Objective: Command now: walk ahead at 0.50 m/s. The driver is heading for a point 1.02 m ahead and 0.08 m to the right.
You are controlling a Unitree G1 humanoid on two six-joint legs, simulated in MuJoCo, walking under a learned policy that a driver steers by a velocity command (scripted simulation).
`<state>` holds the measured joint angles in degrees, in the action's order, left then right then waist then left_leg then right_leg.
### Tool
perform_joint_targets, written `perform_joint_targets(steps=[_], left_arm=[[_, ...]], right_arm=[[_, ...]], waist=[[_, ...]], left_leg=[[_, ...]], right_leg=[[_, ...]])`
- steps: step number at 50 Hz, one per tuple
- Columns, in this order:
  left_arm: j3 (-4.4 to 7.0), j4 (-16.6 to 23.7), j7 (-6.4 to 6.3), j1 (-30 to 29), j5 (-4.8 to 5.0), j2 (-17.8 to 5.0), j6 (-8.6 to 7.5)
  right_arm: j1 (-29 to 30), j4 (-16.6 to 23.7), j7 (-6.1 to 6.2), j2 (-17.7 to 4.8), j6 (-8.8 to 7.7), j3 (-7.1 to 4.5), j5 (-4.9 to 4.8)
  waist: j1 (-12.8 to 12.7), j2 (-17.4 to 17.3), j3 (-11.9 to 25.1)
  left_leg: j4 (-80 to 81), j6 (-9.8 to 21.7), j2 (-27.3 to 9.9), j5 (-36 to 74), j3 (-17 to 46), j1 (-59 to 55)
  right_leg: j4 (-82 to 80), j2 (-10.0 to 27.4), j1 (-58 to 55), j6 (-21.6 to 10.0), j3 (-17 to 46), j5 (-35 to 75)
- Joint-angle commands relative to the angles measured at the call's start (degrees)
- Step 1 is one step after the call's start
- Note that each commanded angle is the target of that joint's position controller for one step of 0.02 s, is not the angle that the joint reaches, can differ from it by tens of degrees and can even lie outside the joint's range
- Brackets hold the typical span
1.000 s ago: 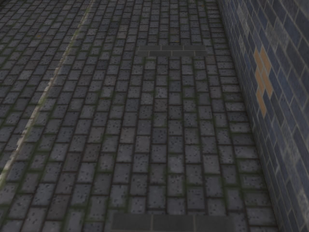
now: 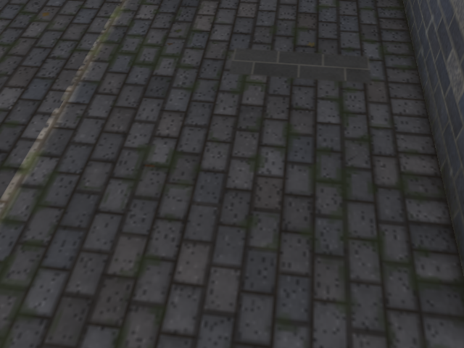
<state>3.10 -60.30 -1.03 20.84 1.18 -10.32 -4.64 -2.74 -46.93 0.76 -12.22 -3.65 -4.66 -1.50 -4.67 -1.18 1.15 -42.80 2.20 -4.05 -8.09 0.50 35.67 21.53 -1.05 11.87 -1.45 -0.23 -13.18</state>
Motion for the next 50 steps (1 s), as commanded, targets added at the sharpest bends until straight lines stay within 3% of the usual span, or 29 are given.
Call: perform_joint_targets(steps=[1, 3, 5, 6, 7, 8, 9, 10, 11, 12, 13, 15, 19, 24, 30, 33, 34, 35, 36, 37, 38, 39, 40, 41, 42, 43, 45, 47, 50], left_arm=[[2.11, 3.1, -0.16, -3.5, 1.13, -10.3, -1.11], [2.06, 2.0, 0.22, -1.4, 1.21, -9.7, -1.11], [2.10, 1.4, 0.38, -1.1, 1.37, -9.7, -0.96], [1.94, 1.5, 0.44, -1.7, 1.16, -9.4, -0.87], [1.58, 2.2, 0.40, -3.4, 0.78, -8.2, -0.83], [1.26, 4.2, 0.43, -5.0, 0.52, -6.8, -0.94], [-0.14, 5.0, 0.46, -0.9, 0.48, -3.1, -2.19], [1.19, 4.0, 0.68, -2.1, 1.13, -7.5, -2.97], [1.55, 4.9, 0.69, -5.9, 1.20, -9.0, -3.31], [1.72, 5.3, 0.25, -7.7, 1.01, -8.3, -3.12], [2.14, 5.7, -0.10, -8.4, 0.49, -8.0, -2.67], [2.40, 6.3, -0.07, -8.0, 0.52, -6.2, -1.52], [2.23, 9.6, 0.08, -15.9, -1.00, -4.6, -0.34], [1.39, 11.8, 1.55, -24.0, 0.30, -4.2, 0.31], [0.73, 15.5, 3.46, -32.7, 1.10, -4.9, 0.29], [1.27, 16.4, 4.23, -30.7, 0.32, -6.4, 0.06], [2.06, 15.8, 4.25, -26.3, 0.13, -7.9, 0.24], [3.48, 13.5, 4.04, -16.6, 0.15, -10.5, 0.45], [5.08, 11.6, 3.26, -5.5, -0.50, -14.7, 0.88], [5.53, 11.6, 2.77, -1.0, -0.43, -18.7, 0.90], [4.34, 10.9, 2.31, 0.6, -0.40, -15.1, 1.18], [3.72, 12.0, 2.00, -3.3, -0.53, -12.5, 0.90], [3.18, 13.5, 2.06, -8.1, -0.34, -10.7, 0.43], [2.75, 14.4, 2.23, -11.5, -0.33, -9.5, 0.07], [2.32, 14.9, 2.09, -12.6, -0.60, -8.7, -0.19], [2.35, 15.0, 1.62, -12.6, -0.14, -9.6, -0.13], [2.69, 15.7, 1.09, -12.0, -0.38, -11.9, 0.35], [2.87, 15.3, 0.60, -8.5, -0.13, -12.5, -0.05], [2.53, 14.0, 0.27, -4.3, 0.24, -11.5, -0.12]], right_arm=[[3.9, 2.9, -0.77, -1.0, -0.26, 0.28, -0.35], [6.2, 3.4, -1.54, -1.4, -0.57, 0.26, -0.45], [4.9, 3.1, -1.87, -2.7, -0.72, -0.27, -0.11], [0.9, 2.0, -1.72, -4.0, -0.65, -1.01, 0.10], [-8.3, -0.8, -1.34, -6.5, -0.65, -2.38, 0.32], [-18.6, -2.6, -0.76, -11.9, -0.89, -4.00, 1.04], [-23.2, -3.3, -1.28, -14.5, -1.27, -4.21, 1.55], [-19.6, -2.2, -1.19, -9.4, -1.65, -2.63, 1.61], [-14.0, -0.7, -1.26, -6.5, -2.00, -1.71, 1.22], [-9.8, 0.0, -1.54, -5.1, -2.28, -1.16, 1.30], [-8.5, -0.2, -1.84, -3.8, -2.54, -0.78, 1.19], [-10.8, -2.2, -1.98, -2.0, -2.61, -0.29, 1.40], [-16.4, -5.4, -0.95, -5.2, -2.20, -0.76, 1.13], [-19.3, -7.7, -0.17, -5.7, -2.37, -0.67, 1.25], [-22.8, -10.6, 0.49, -6.3, -1.75, -0.97, 1.77], [-20.9, -9.7, 1.17, -8.5, -1.03, -1.54, 1.66], [-20.4, -9.4, 1.42, -9.5, -0.62, -1.77, 1.65], [-18.6, -8.7, 1.50, -10.4, -0.32, -1.87, 1.56], [-16.8, -6.9, 1.57, -10.3, -0.88, -1.60, 1.80], [-21.4, -4.7, -0.19, -2.6, -2.67, 1.16, 2.74], [-17.7, -4.5, -1.29, -5.2, -5.12, 0.69, 0.89], [-12.2, -2.2, -1.52, -8.3, -6.21, -0.12, -0.91], [-9.5, -1.5, -1.06, -8.6, -6.49, -0.22, -0.60], [-8.5, -1.3, -0.38, -8.7, -6.10, -0.80, 0.69], [-9.1, -0.7, -0.02, -8.4, -5.25, -1.21, 1.35], [-9.1, 0.4, 0.17, -7.5, -4.44, -1.22, 1.80], [-8.2, 1.7, 0.56, -6.7, -3.35, -1.22, 2.57], [-4.8, 3.1, 0.73, -5.5, -2.57, -0.62, 2.83], [1.8, 4.7, 0.14, -4.2, -2.66, 0.27, 2.66]], waist=[[1.9, 5.3, -0.5], [1.3, 5.2, -1.8], [2.8, 5.4, -2.1], [5.1, 5.9, -0.5], [8.8, 4.4, 3.7], [12.3, -4.2, 9.6], [11.4, -17.7, 16.6], [10.3, -10.6, 13.6], [9.2, -6.4, 7.5], [7.0, -1.9, 4.7], [5.7, -0.8, 3.0], [4.3, -2.8, 3.0], [5.1, -1.7, 0.4], [7.1, -2.9, -2.9], [8.7, -2.1, -6.5], [6.4, -4.8, -2.8], [4.0, -6.2, -0.2], [-0.9, -5.9, 4.1], [-5.3, -2.0, 10.5], [-0.6, 12.6, 17.5], [-2.7, 10.9, 20.7], [-2.4, 8.7, 12.5], [0.2, 2.5, 7.8], [2.8, -1.0, 4.3], [4.8, -0.6, 3.6], [6.1, -0.1, 2.6], [7.0, 1.4, 1.0], [5.7, 3.7, 0.5], [2.7, 4.3, -0.2]], left_leg=[[8.5, -0.7, 1.8, 6.0, -1.9, -7.8], [11.6, 0.4, 2.0, 5.8, -2.2, -9.0], [14.0, 1.9, 2.8, 3.8, -3.3, -13.2], [14.8, 2.8, 3.8, 2.5, -3.9, -19.2], [14.0, 4.4, 2.6, 2.7, -1.8, -31.2], [18.0, 8.6, -8.1, 1.4, 13.6, -46.6], [27.2, 16.2, -18.6, -7.7, 38.6, -59.1], [27.5, 15.1, -18.5, -12.2, 39.5, -56.5], [28.0, 12.8, -16.1, -8.1, 30.9, -49.6], [29.3, 11.4, -13.5, -2.1, 24.2, -42.8], [30.4, 10.4, -11.3, 4.8, 19.5, -38.1], [30.8, 8.9, -8.9, 14.6, 13.9, -35.0], [32.3, 9.1, -7.9, 24.6, 8.3, -32.9], [35.2, 4.9, -5.9, 21.1, 0.8, -31.1], [32.6, 4.5, -10.0, 24.8, -3.3, -44.0], [23.5, 3.8, -10.4, 50.3, -5.9, -45.9], [16.7, 3.4, -10.2, 59.0, -6.6, -46.0], [5.3, 2.3, -8.7, 60.4, -7.9, -41.7], [-11.3, 0.5, -6.7, 45.1, -8.0, -25.9], [-33.8, -3.3, 5.8, -11.3, -4.5, 0.5], [-41.2, -1.8, 6.6, -22.7, 5.7, 7.6], [-39.7, -0.8, 3.3, -18.4, 6.3, 12.5], [-34.5, -0.5, 0.8, -14.0, 5.8, 9.8], [-29.7, -1.3, -0.4, -12.3, 4.8, 6.1], [-26.7, -2.0, -1.6, -11.6, 4.9, 1.9], [-23.2, -3.2, -1.9, -11.8, 4.8, 0.0], [-16.8, -5.1, -2.1, -10.6, 3.4, -1.7], [-10.1, -6.0, -1.8, -2.6, 2.6, -0.5], [3.1, -5.1, 0.3, 11.1, 1.9, -3.9]], right_leg=[[-9.9, 13.0, 2.3, -10.1, 9.7, 7.3], [-8.8, 14.3, -0.1, -9.9, 10.1, 5.6], [-5.9, 14.3, -1.2, -8.8, 9.5, 6.9], [-2.1, 13.3, -0.8, -7.8, 8.3, 12.5], [7.7, 10.7, 3.1, -6.0, 5.1, 19.2], [27.7, 5.0, 15.7, -2.3, -0.5, 12.5], [44.9, -1.6, 31.6, -0.9, 2.2, -15.7], [53.5, 2.0, 38.2, -2.1, 7.8, -15.8], [53.9, 4.5, 39.8, -3.4, 7.2, -10.1], [51.3, 7.0, 37.2, -3.5, 6.0, -4.2], [47.1, 8.6, 34.6, -3.2, 5.8, -0.8], [42.6, 9.4, 30.6, -2.6, 5.0, 2.1], [32.6, 8.3, 33.2, -0.3, 2.7, 9.5], [17.9, 5.8, 27.2, -1.9, 1.0, 22.5], [11.5, 3.8, 31.7, -4.1, 0.6, 16.5], [11.1, -0.4, 22.4, -6.0, -5.1, 8.0], [11.1, -2.4, 16.6, -7.0, -6.7, 5.3], [7.4, -3.9, 4.0, -8.9, -6.5, 8.1], [8.6, 3.2, -16.1, -12.5, 5.4, 11.9], [4.8, 18.4, -37.5, -23.8, 35.9, 5.6], [-2.2, 19.8, -39.8, -24.0, 44.5, 3.8], [-3.3, 17.3, -33.8, -20.8, 35.7, 6.7], [-4.4, 14.8, -24.2, -18.7, 28.9, 12.1], [-5.6, 12.8, -15.0, -17.5, 24.6, 17.6], [-6.9, 11.5, -9.2, -17.1, 22.3, 19.5], [-7.8, 10.8, -5.3, -17.2, 22.2, 18.7], [-9.1, 9.8, 1.5, -16.9, 19.9, 19.2], [-9.5, 9.1, 2.8, -15.9, 17.4, 19.0], [-8.6, 5.9, 4.0, -12.1, 13.3, 15.5]])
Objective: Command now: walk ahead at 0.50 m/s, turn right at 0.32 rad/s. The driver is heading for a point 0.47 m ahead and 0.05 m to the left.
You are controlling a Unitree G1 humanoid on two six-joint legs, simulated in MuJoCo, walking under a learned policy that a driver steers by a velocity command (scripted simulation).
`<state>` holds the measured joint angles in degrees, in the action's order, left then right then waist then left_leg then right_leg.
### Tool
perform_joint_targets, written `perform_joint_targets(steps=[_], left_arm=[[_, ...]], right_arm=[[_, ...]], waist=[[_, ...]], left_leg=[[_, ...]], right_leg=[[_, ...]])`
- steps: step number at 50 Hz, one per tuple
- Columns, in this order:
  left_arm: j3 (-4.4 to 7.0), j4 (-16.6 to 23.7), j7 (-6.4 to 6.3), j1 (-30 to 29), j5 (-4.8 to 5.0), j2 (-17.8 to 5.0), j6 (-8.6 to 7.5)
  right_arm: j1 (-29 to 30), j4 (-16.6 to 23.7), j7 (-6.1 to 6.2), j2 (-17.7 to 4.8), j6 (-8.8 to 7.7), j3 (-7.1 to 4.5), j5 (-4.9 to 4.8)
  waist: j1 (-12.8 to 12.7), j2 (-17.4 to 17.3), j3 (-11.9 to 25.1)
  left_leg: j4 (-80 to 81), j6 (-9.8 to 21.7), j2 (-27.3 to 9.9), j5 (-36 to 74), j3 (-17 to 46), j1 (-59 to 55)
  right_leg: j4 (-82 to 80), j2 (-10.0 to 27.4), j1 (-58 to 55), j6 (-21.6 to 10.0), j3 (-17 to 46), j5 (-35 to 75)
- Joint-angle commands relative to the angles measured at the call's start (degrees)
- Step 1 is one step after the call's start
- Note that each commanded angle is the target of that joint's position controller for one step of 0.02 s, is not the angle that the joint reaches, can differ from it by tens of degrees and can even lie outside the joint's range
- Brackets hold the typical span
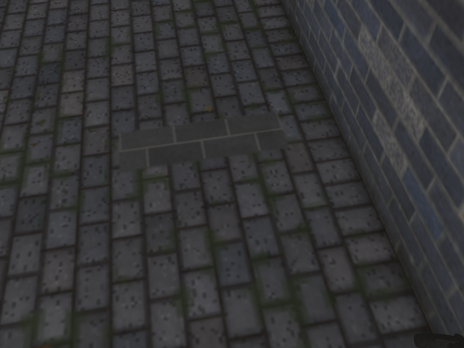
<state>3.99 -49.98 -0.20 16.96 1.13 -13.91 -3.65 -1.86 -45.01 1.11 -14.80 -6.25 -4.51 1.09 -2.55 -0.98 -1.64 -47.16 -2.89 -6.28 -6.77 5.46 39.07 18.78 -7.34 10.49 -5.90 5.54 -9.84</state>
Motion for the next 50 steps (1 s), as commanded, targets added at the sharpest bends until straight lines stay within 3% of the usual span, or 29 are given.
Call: perform_joint_targets(steps=[1, 7, 9, 10, 11, 12, 13, 14, 15, 16, 18, 20, 22, 24, 28, 30, 32, 33, 34, 35, 36, 37, 39, 42, 45, 46, 47, 48, 50], left_arm=[[1.62, 3.1, -0.70, 1.0, -0.10, -8.0, -1.09], [1.61, 1.3, -0.59, 5.9, -0.34, -8.7, -0.67], [1.80, 1.6, -0.63, 4.8, -0.48, -9.5, -0.25], [1.48, 2.1, -0.55, 3.6, -0.62, -8.7, -0.29], [0.69, 3.7, -0.45, 1.7, -1.36, -7.2, -0.57], [-0.66, 3.4, 0.11, 9.7, 0.59, -3.0, -1.81], [-0.40, 3.1, 0.34, 9.2, 1.24, -6.0, -2.68], [0.51, 4.6, 0.40, 3.2, 1.81, -9.7, -2.87], [0.48, 5.8, 0.21, -1.1, 1.19, -9.8, -2.69], [0.71, 6.5, 0.05, -2.9, 0.06, -9.0, -2.43], [0.87, 6.5, -0.13, -1.2, -0.34, -6.9, -1.44], [0.42, 6.1, -0.28, -0.1, -0.94, -4.9, -0.76], [-0.18, 7.1, -0.41, -3.6, -1.63, -3.9, -0.71], [-0.92, 8.0, -0.07, -7.7, -1.69, -2.7, -1.02], [-0.84, 9.8, 0.61, -12.9, -1.03, -5.3, -1.02], [-0.51, 9.8, 0.40, -12.3, -1.15, -7.2, -1.18], [0.39, 8.1, -0.36, -6.9, -2.12, -9.8, -1.54], [0.99, 7.9, -1.01, -2.7, -3.16, -13.2, -1.58], [0.30, 8.5, -1.52, -0.8, -5.62, -13.9, -0.36], [-0.70, 7.1, -0.91, 1.3, -4.54, -9.2, 0.63], [-1.03, 7.3, 0.01, -1.3, -2.90, -8.2, 0.89], [-1.23, 7.6, 0.12, -4.7, -2.32, -7.7, 1.07], [-1.47, 8.4, -0.21, -12.0, -2.49, -8.1, 1.35], [-1.63, 8.1, -0.78, -15.0, -3.34, -8.1, 2.22], [-2.72, 6.1, -0.43, -11.7, -2.04, -5.9, 2.06], [-3.12, 5.1, -0.15, -10.3, -2.38, -5.3, 1.73], [-2.91, 5.2, 0.04, -9.5, -3.02, -6.3, 1.50], [-2.69, 5.1, -0.22, -10.0, -3.33, -6.9, 1.53], [-2.47, 3.6, -1.66, -9.5, -2.69, -7.1, 2.15]], right_arm=[[3.1, 3.2, -0.57, -1.3, -0.36, 0.47, -0.25], [9.8, 6.6, -2.85, -4.8, -2.06, 0.32, -0.94], [4.5, 5.5, -3.14, -6.2, -2.64, -0.24, -0.86], [-2.7, 3.4, -3.00, -8.1, -2.86, -1.24, -0.43], [-14.0, 1.4, -2.64, -11.6, -2.97, -2.35, 0.05], [-22.3, -0.7, -2.61, -15.4, -1.97, -3.58, 0.34], [-23.0, -1.3, -2.65, -10.7, -1.06, -2.44, -1.02], [-18.4, -0.5, -2.23, -7.9, -0.50, -1.65, -1.64], [-13.7, 0.6, -2.03, -6.9, -0.05, -1.03, -1.21], [-10.4, 1.0, -2.23, -5.7, 0.10, -0.41, -0.73], [-8.3, 0.8, -2.62, -4.2, -0.13, 0.42, -0.35], [-7.9, -0.3, -2.66, -5.8, -0.54, 0.07, -0.94], [-7.6, -0.8, -2.29, -7.6, -0.45, -0.30, -0.85], [-9.8, -2.1, -1.93, -8.9, 0.05, -0.61, -0.92], [-12.0, -4.0, -1.53, -9.7, 1.32, -0.34, -1.17], [-11.6, -4.5, -1.34, -9.9, 1.95, -0.17, -1.45], [-11.8, -4.8, -1.23, -8.2, 2.06, 0.60, -1.40], [-12.7, -4.3, -1.19, -6.3, 1.50, 1.49, -0.09], [-20.9, -5.8, -1.55, -2.3, 0.89, 2.95, -0.08], [-21.6, -6.7, -1.94, -5.3, 1.24, 2.56, -1.28], [-18.6, -5.7, -2.07, -9.2, 2.12, 1.67, -1.66], [-14.8, -5.1, -1.61, -9.0, 3.11, 1.60, -1.42], [-12.7, -4.3, -0.45, -7.3, 5.38, 2.00, -0.46], [-15.9, -6.1, 0.16, -4.4, 6.20, 3.05, 0.11], [-15.4, -7.0, -0.02, -5.8, 6.91, 2.66, 1.04], [-14.0, -6.0, 0.28, -7.8, 7.27, 2.45, 1.49], [-12.0, -4.9, 0.68, -10.4, 7.53, 2.14, 0.90], [-10.2, -5.4, 0.42, -9.9, 7.35, 2.20, 0.63], [-7.9, -6.0, -0.23, -6.6, 5.35, 3.12, 0.67]], waist=[[-0.6, 4.9, 1.9], [-2.7, 6.3, 0.4], [0.5, 7.8, 2.5], [4.0, 7.0, 7.0], [9.2, 3.1, 14.5], [9.1, -11.9, 24.7], [9.6, -14.3, 23.6], [9.8, -9.0, 13.7], [8.2, -3.3, 8.8], [6.0, -1.0, 4.6], [2.6, -2.8, 2.7], [1.0, -4.4, 1.8], [1.5, -3.2, 0.9], [3.4, -3.3, 2.1], [5.3, -4.1, 3.6], [4.1, -4.3, 4.1], [1.2, -3.5, 6.6], [0.1, 1.1, 11.5], [2.0, 13.0, 18.0], [0.6, 15.0, 22.7], [0.6, 11.3, 18.7], [0.9, 7.8, 14.4], [3.7, 6.9, 9.0], [6.0, 10.9, 9.4], [6.0, 8.2, 7.1], [5.1, 6.0, 4.0], [3.0, 2.4, 1.3], [2.3, -1.8, -0.4], [1.6, -4.4, -2.3]], left_leg=[[10.7, 0.1, 3.3, 13.2, -3.6, -8.8], [18.3, 3.4, 4.5, 5.4, -3.2, -4.7], [21.1, 5.8, 6.4, 2.6, -5.2, -12.1], [21.0, 8.0, 6.7, 4.6, -5.0, -23.0], [18.6, 12.5, -1.2, 8.0, 3.2, -39.7], [20.7, 23.0, -14.0, 1.3, 26.6, -62.9], [27.4, 23.2, -16.7, -5.3, 37.0, -63.4], [28.1, 20.5, -14.7, -8.6, 29.5, -56.0], [29.6, 18.5, -12.4, -5.5, 22.6, -47.0], [31.5, 17.7, -10.2, -0.8, 18.3, -38.6], [34.8, 16.7, -7.2, 4.7, 12.7, -29.9], [36.8, 17.0, -5.8, 9.2, 8.4, -26.6], [36.3, 16.2, -4.0, 22.3, 2.5, -24.4], [34.4, 14.9, -2.5, 30.5, -1.2, -25.8], [30.9, 14.2, -3.2, 29.4, -0.6, -32.0], [27.3, 12.8, -3.5, 26.5, 0.6, -33.6], [19.3, 9.5, 0.2, 24.6, -0.1, -32.9], [10.7, 6.8, 3.1, 15.4, -2.1, -27.5], [-5.6, 2.6, 8.2, -14.6, -4.0, -14.4], [-13.7, 0.7, 8.1, -34.7, -1.2, -11.3], [-17.0, 0.1, 6.5, -35.7, -0.3, -8.1], [-16.7, -0.3, 4.9, -33.5, -1.2, -6.3], [-7.4, -1.0, 2.7, -26.8, -2.1, -12.5], [7.5, -0.9, 5.0, -11.2, -5.4, -27.3], [20.2, 1.6, 6.2, -0.5, -6.2, -34.4], [22.0, 3.3, 2.8, -1.8, -2.0, -33.6], [23.2, 5.6, 0.6, -10.5, -0.4, -27.9], [25.9, 6.9, 1.6, -23.1, 0.3, -19.2], [28.7, 5.3, 2.2, -22.9, 0.1, -14.6]], right_leg=[[-6.1, 11.7, 6.1, -7.1, 6.9, 7.9], [1.1, 17.8, -7.5, -5.9, 13.5, 9.5], [6.2, 17.4, -8.7, -4.4, 13.0, 21.0], [13.3, 14.6, -6.6, -3.0, 10.7, 29.6], [28.7, 11.0, 3.1, -0.8, 6.8, 24.4], [51.3, 2.9, 24.5, 3.6, 1.1, -2.1], [58.2, 3.2, 33.1, 3.8, 4.7, -22.5], [61.8, 6.3, 38.0, 3.7, 4.3, -18.9], [59.7, 9.3, 36.4, 3.7, 1.9, -13.9], [55.2, 11.2, 33.9, 4.0, 0.7, -11.1], [49.1, 13.3, 27.2, 4.4, -0.3, -9.1], [42.6, 14.1, 25.0, 5.2, -2.0, -7.0], [32.1, 13.5, 21.8, 6.2, -3.8, -2.2], [22.8, 11.6, 18.4, 6.7, -5.3, 4.9], [13.7, 9.6, 15.5, 6.6, -4.7, 11.0], [10.3, 8.9, 11.8, 5.8, -4.6, 10.3], [3.9, 8.7, 1.7, 3.7, -4.9, 17.5], [7.5, 15.8, -8.7, 0.7, 1.4, 39.2], [11.2, 28.9, -22.6, -10.3, 14.8, 57.8], [7.8, 32.3, -22.3, -15.2, 20.8, 52.3], [6.5, 29.4, -18.2, -13.6, 18.3, 40.2], [4.8, 26.8, -13.8, -10.8, 15.2, 30.7], [0.5, 23.1, 0.1, -7.3, 10.1, 20.1], [-1.6, 18.3, 9.5, -5.3, 3.0, 14.0], [-1.5, 15.2, 12.8, 0.3, 1.5, -12.9], [-0.7, 13.9, 15.2, 3.5, 1.3, -20.5], [0.7, 11.7, 14.0, 6.0, -0.5, -19.2], [2.7, 9.7, 7.8, 7.5, -3.3, -13.8], [6.4, 9.4, 2.7, 7.7, -3.9, -7.7]])
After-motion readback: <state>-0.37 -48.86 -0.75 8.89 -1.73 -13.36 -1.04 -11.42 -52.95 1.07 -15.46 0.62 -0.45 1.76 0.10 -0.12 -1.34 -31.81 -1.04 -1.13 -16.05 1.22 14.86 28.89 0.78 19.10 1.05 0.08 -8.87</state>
